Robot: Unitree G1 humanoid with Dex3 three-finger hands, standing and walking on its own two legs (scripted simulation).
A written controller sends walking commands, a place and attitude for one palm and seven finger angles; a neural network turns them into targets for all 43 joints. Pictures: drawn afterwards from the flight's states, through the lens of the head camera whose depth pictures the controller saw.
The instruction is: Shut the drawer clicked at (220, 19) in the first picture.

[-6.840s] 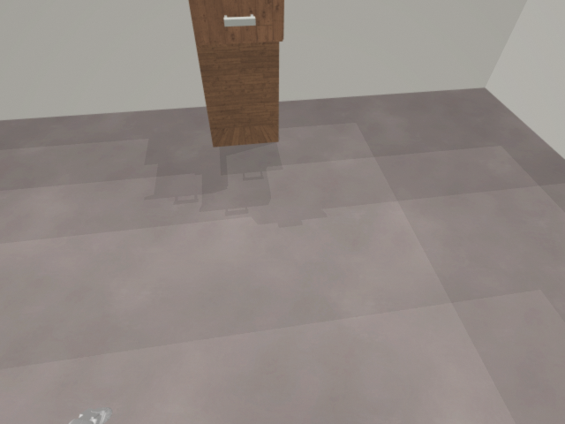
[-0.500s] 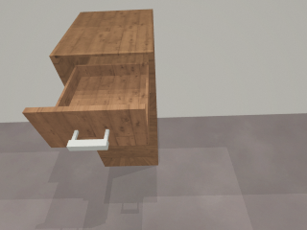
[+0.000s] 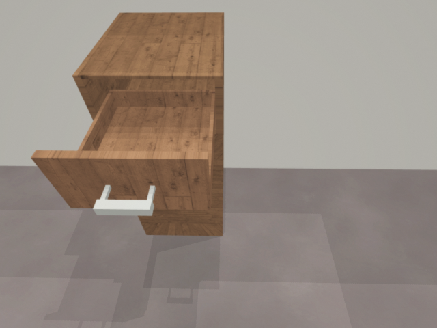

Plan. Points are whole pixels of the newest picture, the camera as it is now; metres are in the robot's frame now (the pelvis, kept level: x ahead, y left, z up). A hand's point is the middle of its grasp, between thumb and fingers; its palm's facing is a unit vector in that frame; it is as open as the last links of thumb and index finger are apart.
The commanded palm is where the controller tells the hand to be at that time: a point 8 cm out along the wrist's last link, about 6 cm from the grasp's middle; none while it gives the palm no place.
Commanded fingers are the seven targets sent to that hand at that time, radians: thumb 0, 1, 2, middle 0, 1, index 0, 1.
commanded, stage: shuffle to correct the standing spot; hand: left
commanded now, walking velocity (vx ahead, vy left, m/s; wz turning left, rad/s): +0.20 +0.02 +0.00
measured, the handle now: (127, 198) +0.36 +0.22 +0.02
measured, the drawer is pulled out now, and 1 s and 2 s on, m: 0.28 0.28 0.28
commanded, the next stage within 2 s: come to a stop and stand still in 0.10 s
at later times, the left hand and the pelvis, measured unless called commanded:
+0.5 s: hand out of the picture +0.07 +0.19 -0.19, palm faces +0.04 -0.98 -0.21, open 7.4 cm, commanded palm none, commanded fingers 0.00 0.90 0.90 -0.20 -0.30 -0.20 -0.30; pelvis +0.06 +0.01 -0.01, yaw +0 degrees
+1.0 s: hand out of the picture +0.08 +0.22 -0.17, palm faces +0.00 -0.97 -0.25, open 7.4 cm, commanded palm none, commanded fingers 0.00 0.90 0.90 -0.20 -0.30 -0.20 -0.30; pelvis +0.03 +0.03 -0.01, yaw +0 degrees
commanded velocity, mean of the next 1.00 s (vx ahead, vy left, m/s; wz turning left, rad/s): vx -0.01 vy -0.01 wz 0.00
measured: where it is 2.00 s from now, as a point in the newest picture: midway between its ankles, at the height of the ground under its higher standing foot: outside the picture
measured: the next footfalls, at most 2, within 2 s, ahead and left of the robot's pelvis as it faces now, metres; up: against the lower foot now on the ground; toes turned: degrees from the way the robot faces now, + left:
none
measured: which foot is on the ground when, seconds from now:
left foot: down 0.00-1.00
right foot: down 0.00-1.00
